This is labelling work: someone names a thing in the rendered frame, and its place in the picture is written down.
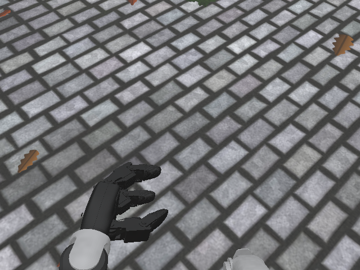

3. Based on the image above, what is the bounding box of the robot right thigh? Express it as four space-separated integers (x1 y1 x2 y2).
223 255 269 270

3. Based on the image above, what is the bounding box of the robot left hand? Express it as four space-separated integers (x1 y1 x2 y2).
80 162 168 243

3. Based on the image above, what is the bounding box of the robot left forearm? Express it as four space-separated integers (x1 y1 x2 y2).
59 229 111 270

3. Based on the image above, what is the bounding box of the right robot shin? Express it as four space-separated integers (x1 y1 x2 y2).
233 249 264 262

